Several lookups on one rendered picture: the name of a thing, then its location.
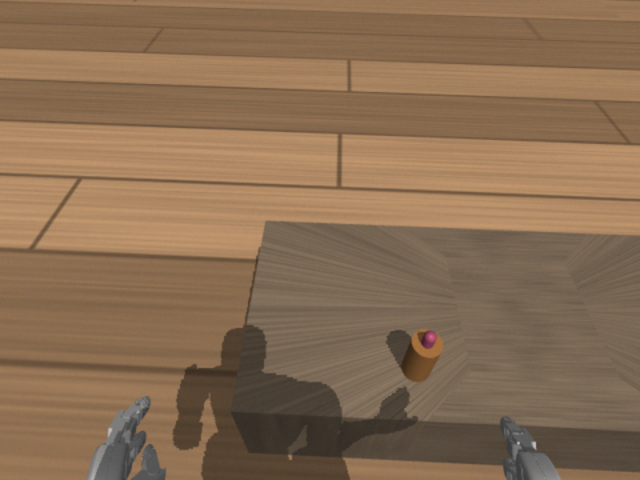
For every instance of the bottle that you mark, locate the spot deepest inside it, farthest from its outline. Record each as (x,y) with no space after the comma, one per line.
(423,352)

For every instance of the right robot hand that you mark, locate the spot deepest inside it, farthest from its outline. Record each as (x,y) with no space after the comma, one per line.
(530,464)

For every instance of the left robot hand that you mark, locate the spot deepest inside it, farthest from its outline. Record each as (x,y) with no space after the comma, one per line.
(113,459)

